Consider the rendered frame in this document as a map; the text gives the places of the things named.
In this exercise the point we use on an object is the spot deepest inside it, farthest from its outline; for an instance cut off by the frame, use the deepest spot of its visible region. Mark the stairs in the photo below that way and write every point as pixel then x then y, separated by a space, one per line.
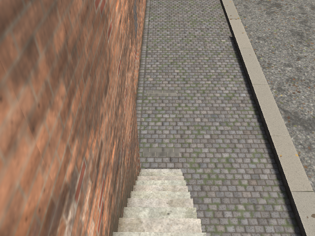
pixel 159 205

